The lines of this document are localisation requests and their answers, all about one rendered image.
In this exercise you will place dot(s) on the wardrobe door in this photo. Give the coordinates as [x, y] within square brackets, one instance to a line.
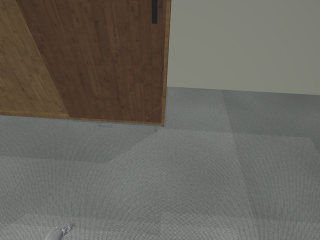
[25, 82]
[105, 57]

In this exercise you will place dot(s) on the left robot hand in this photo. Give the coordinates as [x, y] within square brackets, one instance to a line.
[60, 231]

